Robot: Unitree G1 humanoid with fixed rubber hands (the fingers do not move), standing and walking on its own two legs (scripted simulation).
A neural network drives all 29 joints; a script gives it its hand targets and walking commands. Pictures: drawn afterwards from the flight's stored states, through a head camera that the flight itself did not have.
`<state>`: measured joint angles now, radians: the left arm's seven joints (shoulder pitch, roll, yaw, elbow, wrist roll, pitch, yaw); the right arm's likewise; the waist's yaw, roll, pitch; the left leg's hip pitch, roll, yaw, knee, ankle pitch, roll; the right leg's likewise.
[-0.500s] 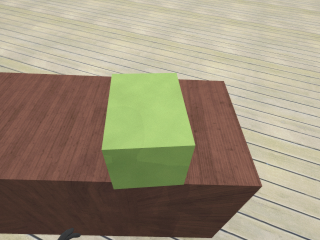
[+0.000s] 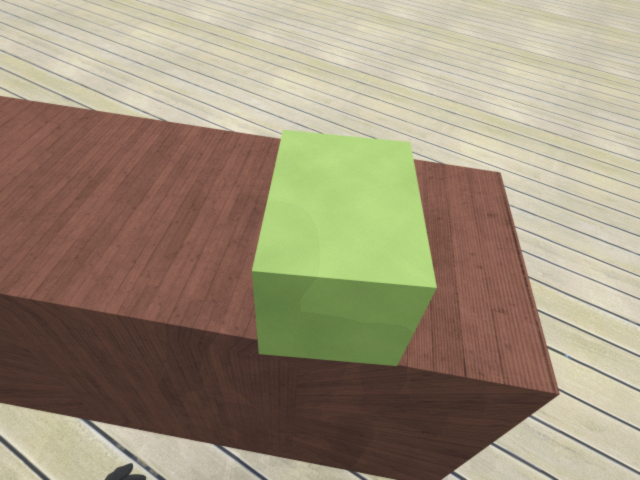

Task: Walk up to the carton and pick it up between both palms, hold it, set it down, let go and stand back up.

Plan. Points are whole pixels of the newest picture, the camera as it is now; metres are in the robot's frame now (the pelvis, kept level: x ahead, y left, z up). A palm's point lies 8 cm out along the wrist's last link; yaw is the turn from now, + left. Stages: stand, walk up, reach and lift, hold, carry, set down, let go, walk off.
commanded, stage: walk up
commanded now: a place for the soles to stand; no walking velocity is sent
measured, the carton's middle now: (337, 243) +0.48 -0.03 +0.01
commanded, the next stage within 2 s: reach and lift in 1.44 s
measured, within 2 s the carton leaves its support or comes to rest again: neither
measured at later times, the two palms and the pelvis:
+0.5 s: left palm out of the picture +0.09 +0.27 -0.11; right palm out of the picture +0.12 -0.27 -0.08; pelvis +0.00 -0.01 +0.00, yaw +2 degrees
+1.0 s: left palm out of the picture +0.07 +0.28 -0.11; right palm out of the picture +0.15 -0.26 -0.09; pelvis +0.01 +0.00 -0.01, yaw +6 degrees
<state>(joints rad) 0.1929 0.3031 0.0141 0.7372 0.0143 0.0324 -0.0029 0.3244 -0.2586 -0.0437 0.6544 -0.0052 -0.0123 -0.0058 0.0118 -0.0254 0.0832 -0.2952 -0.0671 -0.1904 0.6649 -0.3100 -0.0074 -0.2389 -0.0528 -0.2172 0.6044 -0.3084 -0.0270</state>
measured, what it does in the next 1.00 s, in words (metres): stands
